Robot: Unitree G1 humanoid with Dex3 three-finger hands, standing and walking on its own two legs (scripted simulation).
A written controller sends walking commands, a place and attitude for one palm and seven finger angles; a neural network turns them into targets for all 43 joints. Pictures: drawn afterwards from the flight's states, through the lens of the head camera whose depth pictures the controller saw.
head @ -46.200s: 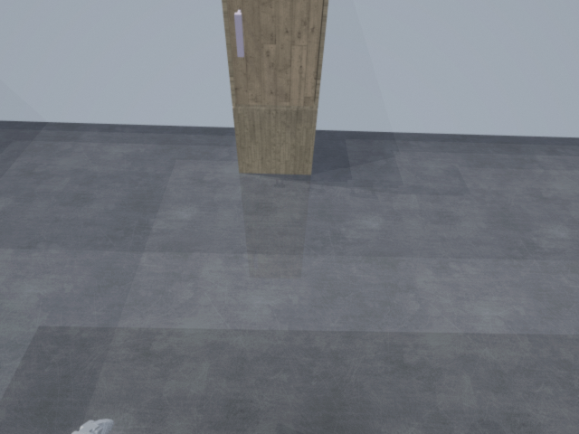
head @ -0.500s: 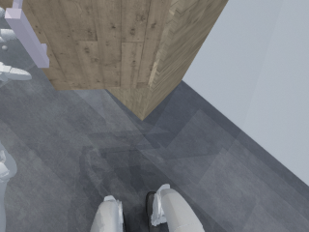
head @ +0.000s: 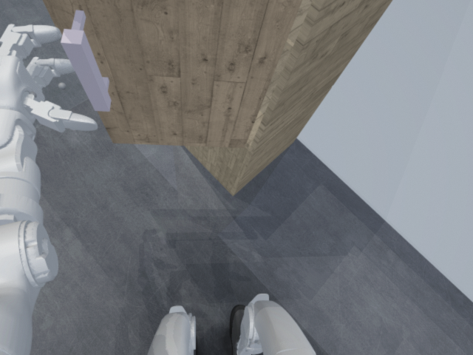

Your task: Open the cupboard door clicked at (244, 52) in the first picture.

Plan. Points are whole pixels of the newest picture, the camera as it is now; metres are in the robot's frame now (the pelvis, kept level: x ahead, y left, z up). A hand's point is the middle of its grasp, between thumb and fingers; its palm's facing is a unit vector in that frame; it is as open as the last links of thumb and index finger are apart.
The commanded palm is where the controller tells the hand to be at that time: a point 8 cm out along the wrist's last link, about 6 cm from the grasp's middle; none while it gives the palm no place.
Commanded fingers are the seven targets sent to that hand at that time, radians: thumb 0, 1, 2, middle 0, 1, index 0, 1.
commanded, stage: slide the fingers in behind the handle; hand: left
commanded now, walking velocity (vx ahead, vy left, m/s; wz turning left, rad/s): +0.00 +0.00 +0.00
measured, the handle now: (92, 65) +0.56 +0.21 +0.04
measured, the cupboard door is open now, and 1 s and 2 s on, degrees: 48 46 45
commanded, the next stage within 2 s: move the hooked fingers beside the handle in 0.72 s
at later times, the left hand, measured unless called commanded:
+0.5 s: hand (75, 88) +0.51 +0.23 +0.05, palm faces +0.10 -1.00 +0.01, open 15.4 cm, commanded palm +0.51 +0.20 +0.05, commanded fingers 0.00 -0.50 0.30 -0.30 -1.20 -0.30 -1.20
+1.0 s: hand (74, 85) +0.52 +0.23 +0.05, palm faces +0.07 -1.00 +0.01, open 15.4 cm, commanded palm +0.51 +0.22 +0.05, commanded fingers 0.00 -0.50 0.30 -0.30 -1.20 -0.30 -1.20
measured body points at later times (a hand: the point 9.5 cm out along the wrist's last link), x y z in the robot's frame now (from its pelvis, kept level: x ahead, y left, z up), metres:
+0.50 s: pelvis +0.00 -0.01 +0.00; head +0.16 +0.04 +0.41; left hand +0.50 +0.28 +0.05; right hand +0.01 -0.27 -0.11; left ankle -0.03 +0.06 -0.66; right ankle +0.03 -0.12 -0.66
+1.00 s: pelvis +0.00 -0.01 +0.00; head +0.16 +0.04 +0.41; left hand +0.51 +0.28 +0.05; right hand -0.01 -0.27 -0.10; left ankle -0.03 +0.06 -0.66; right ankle +0.03 -0.12 -0.66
